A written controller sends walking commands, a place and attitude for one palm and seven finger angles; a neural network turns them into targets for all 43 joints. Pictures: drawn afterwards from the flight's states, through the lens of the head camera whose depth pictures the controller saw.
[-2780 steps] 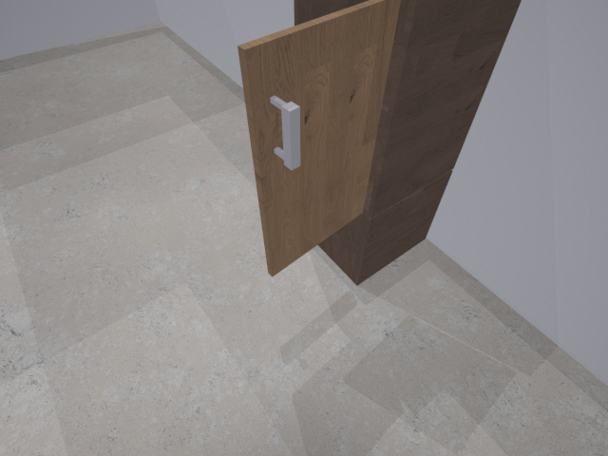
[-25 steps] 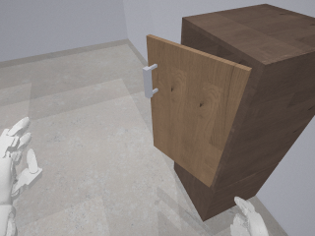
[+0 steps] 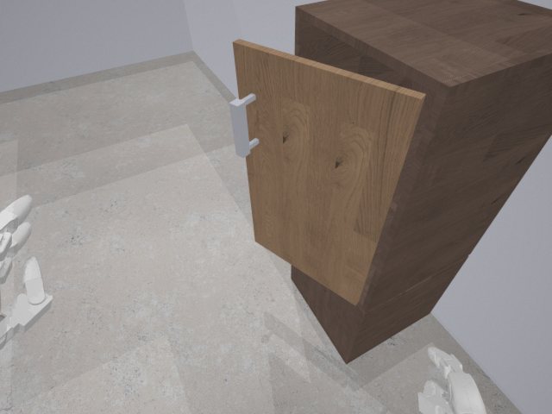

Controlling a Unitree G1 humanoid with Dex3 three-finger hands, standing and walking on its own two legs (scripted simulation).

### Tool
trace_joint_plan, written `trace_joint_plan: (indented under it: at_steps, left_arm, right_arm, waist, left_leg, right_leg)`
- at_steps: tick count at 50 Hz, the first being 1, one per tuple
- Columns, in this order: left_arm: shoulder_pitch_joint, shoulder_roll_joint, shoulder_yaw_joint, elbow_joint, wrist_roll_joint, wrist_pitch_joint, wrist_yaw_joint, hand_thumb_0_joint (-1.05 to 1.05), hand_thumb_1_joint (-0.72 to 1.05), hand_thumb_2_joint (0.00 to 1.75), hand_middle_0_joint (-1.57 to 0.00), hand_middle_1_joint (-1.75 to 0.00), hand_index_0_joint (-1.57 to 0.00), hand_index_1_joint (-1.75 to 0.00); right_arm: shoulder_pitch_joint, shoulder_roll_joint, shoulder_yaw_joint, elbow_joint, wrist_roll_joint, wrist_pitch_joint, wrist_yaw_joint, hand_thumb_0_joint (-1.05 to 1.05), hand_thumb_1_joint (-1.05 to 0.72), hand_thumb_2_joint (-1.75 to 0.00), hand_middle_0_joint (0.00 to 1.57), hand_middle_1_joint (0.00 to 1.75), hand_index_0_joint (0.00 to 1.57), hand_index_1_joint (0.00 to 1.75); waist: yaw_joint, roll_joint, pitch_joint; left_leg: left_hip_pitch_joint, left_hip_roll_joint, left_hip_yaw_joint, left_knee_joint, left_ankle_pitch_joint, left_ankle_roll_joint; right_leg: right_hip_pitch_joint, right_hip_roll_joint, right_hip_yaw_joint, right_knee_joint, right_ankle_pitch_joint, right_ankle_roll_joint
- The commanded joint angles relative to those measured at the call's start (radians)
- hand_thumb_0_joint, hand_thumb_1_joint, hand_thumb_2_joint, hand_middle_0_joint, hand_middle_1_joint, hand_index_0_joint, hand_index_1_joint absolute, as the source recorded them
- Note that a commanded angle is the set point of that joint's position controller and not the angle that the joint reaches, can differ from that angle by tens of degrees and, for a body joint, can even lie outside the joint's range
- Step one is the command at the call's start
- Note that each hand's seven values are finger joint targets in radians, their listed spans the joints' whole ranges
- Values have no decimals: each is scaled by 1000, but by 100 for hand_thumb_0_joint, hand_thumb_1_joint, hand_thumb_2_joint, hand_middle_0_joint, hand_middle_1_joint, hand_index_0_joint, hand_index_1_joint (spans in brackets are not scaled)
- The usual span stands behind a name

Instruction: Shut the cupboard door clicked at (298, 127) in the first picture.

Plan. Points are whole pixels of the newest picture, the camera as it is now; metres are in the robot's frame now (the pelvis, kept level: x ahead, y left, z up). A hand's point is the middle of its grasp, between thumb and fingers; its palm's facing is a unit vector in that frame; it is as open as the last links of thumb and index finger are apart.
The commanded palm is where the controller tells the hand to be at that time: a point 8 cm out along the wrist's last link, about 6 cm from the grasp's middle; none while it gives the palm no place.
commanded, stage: step back with the hand held close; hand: left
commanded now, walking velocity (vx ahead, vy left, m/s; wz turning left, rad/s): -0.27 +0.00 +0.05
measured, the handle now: (246, 125) +0.63 +0.10 +0.10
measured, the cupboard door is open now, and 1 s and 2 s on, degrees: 24 24 24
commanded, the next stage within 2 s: stop stepping back and stand still in 0.92 s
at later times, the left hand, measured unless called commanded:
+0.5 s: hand out of the picture +0.10 +0.28 +0.17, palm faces +0.50 -0.74 -0.46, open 7.4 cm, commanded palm +0.04 +0.32 +0.18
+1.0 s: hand out of the picture +0.03 +0.29 +0.18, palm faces +0.42 -0.83 -0.36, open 7.4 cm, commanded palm -0.02 +0.32 +0.18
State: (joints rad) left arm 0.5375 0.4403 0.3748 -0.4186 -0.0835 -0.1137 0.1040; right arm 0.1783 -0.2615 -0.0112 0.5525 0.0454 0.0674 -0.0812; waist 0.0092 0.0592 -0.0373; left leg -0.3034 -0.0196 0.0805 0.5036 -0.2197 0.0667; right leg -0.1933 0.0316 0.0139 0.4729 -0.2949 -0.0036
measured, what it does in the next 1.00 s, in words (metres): walks backwards: right foot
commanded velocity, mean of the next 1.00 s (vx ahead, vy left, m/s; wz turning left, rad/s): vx -0.35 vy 0.00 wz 0.00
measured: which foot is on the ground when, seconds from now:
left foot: down 0.00-1.00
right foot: down 0.00-0.66, up 0.68-0.94, down 0.96-1.00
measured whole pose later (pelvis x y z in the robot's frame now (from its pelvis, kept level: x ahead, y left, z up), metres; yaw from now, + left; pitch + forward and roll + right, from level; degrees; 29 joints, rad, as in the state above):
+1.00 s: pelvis -0.18 +0.03 -0.02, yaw -3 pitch +2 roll -5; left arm 0.44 0.44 0.42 -0.54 -0.07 -0.27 0.14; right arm 0.11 -0.17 0.03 0.63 -0.01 -0.11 -0.03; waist 0.06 0.00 -0.03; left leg -0.58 0.06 0.14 0.44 0.00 -0.01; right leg -0.08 0.05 0.00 0.44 -0.36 0.00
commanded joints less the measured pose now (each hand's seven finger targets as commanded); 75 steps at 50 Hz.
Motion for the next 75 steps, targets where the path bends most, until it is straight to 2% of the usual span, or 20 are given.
trace_joint_plan:
  at_steps: [1, 14, 20, 27, 31, 35, 44, 49, 50, 53, 56, 58, 60, 61, 63, 65, 66, 67, 70, 75]
  left_arm:
    - [-5, 201, 170, -215, -5, -80, 41, 0, 90, 90, -20, -30, -20, -30]
    - [-96, 169, 180, -263, 44, -162, 55, 0, 90, 90, -20, -30, -20, -30]
    - [-82, 199, 226, -263, 55, -178, 56, 0, 90, 90, -20, -30, -20, -30]
    - [-115, 189, 167, -261, 45, -184, 79, 0, 90, 90, -20, -30, -20, -30]
    - [-78, 206, 188, -280, 42, -196, 82, 0, 90, 90, -20, -30, -20, -30]
    - [-86, 232, 263, -299, 46, -226, 62, 0, 90, 90, -20, -30, -20, -30]
    - [-142, 155, 130, -312, -7, -212, 45, 0, 90, 90, -20, -30, -20, -30]
    - [-294, 271, 174, -351, 15, -215, 58, 0, 90, 90, -20, -30, -20, -30]
    - [-308, 249, 144, -358, 10, -205, 45, 0, 90, 90, -20, -30, -20, -30]
    - [-110, 219, 182, -303, -3, -137, 31, 0, 90, 90, -20, -30, -20, -30]
    - [-3, 267, 271, -321, -27, -121, 31, 0, 90, 90, -20, -30, -20, -30]
    - [114, 277, 279, -354, -30, -129, 24, 0, 90, 90, -20, -30, -20, -30]
    - [82, 306, 325, -449, -42, -137, 47, 0, 90, 90, -20, -30, -20, -30]
    - [-21, 254, 264, -460, -20, -115, 51, 0, 90, 90, -20, -30, -20, -30]
    - [-314, 195, 156, -349, 25, -110, 70, 0, 90, 90, -20, -30, -20, -30]
    - [-492, 158, 74, -298, 40, -90, 80, 0, 90, 90, -20, -30, -20, -30]
    - [-458, 148, 69, -222, 52, -101, 81, 0, 90, 90, -20, -30, -20, -30]
    - [-460, 175, 82, -274, 49, -104, 68, 0, 90, 90, -20, -30, -20, -30]
    - [-228, 220, 157, -494, 35, -98, 40, 0, 90, 90, -20, -30, -20, -30]
    - [204, 260, 250, -404, 16, -72, 51, 0, 90, 90, -20, -30, -20, -30]
  right_arm:
    - [-92, -103, -35, -169, -5, -53, -10, 0, -90, -90, 20, 30, 20, 30]
    - [-48, -129, -42, -154, -22, -144, -12, 0, -90, -90, 20, 30, 20, 30]
    - [-35, -126, -49, -130, -32, -170, 0, 0, -90, -90, 20, 30, 20, 30]
    - [-12, -71, -34, -81, -42, -156, 17, 0, -90, -90, 20, 30, 20, 30]
    - [-40, -88, -36, -93, -28, -160, 5, 0, -90, -90, 20, 30, 20, 30]
    - [-77, -118, -49, -108, -45, -204, -1, 0, -90, -90, 20, 30, 20, 30]
    - [-40, -71, -41, -39, -59, -225, 39, 0, -90, -90, 20, 30, 20, 30]
    - [-60, -46, -17, -25, -50, -215, 21, 0, -90, -90, 20, 30, 20, 30]
    - [-66, -57, -39, -18, -32, -227, 12, 0, -90, -90, 20, 30, 20, 30]
    - [-79, -72, -33, -66, -37, -193, 11, 0, -90, -90, 20, 30, 20, 30]
    - [-80, -77, -37, -113, -43, -176, 16, 0, -90, -90, 20, 30, 20, 30]
    - [-10, -40, -49, -105, -27, -167, 28, 0, -90, -90, 20, 30, 20, 30]
    - [-7, -68, -73, -62, -19, -165, 26, 0, -90, -90, 20, 30, 20, 30]
    - [-19, -46, -48, -43, -36, -145, 21, 0, -90, -90, 20, 30, 20, 30]
    - [42, -70, -8, 1, -62, -154, 16, 0, -90, -90, 20, 30, 20, 30]
    - [11, -125, -44, -18, -31, -213, 2, 0, -90, -90, 20, 30, 20, 30]
    - [-10, -122, -44, -27, -28, -234, -3, 0, -90, -90, 20, 30, 20, 30]
    - [-38, -91, -35, -14, -38, -249, 7, 0, -90, -90, 20, 30, 20, 30]
    - [-83, -74, -57, -53, -50, -239, 53, 0, -90, -90, 20, 30, 20, 30]
    - [-54, -8, -28, -93, -47, -148, 65, 0, -90, -90, 20, 30, 20, 30]
  waist:
    - [5, -6, -128]
    - [0, 85, -44]
    - [5, 64, -50]
    - [-28, -165, -45]
    - [-22, -24, -64]
    - [4, 201, -91]
    - [2, 172, -176]
    - [-28, -144, -165]
    - [-36, -202, -158]
    - [-17, 154, -99]
    - [14, 285, -79]
    - [22, 75, -135]
    - [-1, -432, -53]
    - [-38, -296, 54]
    - [-103, 71, 117]
    - [-65, 347, 121]
    - [-37, 253, 110]
    - [-42, 309, 49]
    - [26, 336, -83]
    - [27, 50, -141]
  left_leg:
    - [62, 130, -139, -60, 275, -9]
    - [-395, 206, -277, -255, -472, 45]
    - [-430, 197, -265, -221, -519, 37]
    - [-63, 63, -127, 150, -134, -52]
    - [-73, 132, -201, -14, -159, -19]
    - [-445, 370, -456, -419, -560, 61]
    - [59, 268, -195, -367, -189, -139]
    - [292, 84, -11, 107, 32, -139]
    - [317, 62, -46, 129, 8, -129]
    - [181, 124, -167, -176, -32, -95]
    - [-89, 114, -229, -467, -542, -285]
    - [82, -26, -6, -11, -311, -298]
    - [209, 2, -257, 895, -181, -167]
    - [-13, 83, -292, 845, -201, -111]
    - [-74, 89, -143, 157, -159, -94]
    - [-100, 202, -466, -244, -262, -43]
    - [-164, 251, -595, -344, -473, 6]
    - [-158, 251, -656, -450, -695, -107]
    - [-200, 178, -418, -506, -631, -263]
    - [-380, 63, -85, -69, -372, -146]
  right_leg:
    - [-5, -80, 52, -11, 314, 13]
    - [167, -4, 39, 148, 2, 8]
    - [161, -6, 70, 155, -73, -14]
    - [-269, -242, 303, -124, -26, -107]
    - [-237, -113, 155, -31, -96, -43]
    - [138, 84, 5, 479, -118, 12]
    - [-5, 52, -59, -21, -259, -36]
    - [-284, -229, 88, -210, 152, -90]
    - [-340, -201, 62, -170, 32, -92]
    - [-223, 20, -91, -25, -264, -33]
    - [26, 177, -198, 80, -439, -75]
    - [-107, 50, -126, -110, -423, -129]
    - [-689, -372, 328, -260, -504, -297]
    - [-555, -359, 243, -187, -403, -291]
    - [-319, -179, -52, 102, -290, -67]
    - [-245, 11, -81, 394, -265, 17]
    - [-201, 39, -18, 440, -241, 21]
    - [-192, 60, 3, 533, -251, 13]
    - [-10, 142, -80, 591, -192, -19]
    - [342, 47, -48, -38, -287, -107]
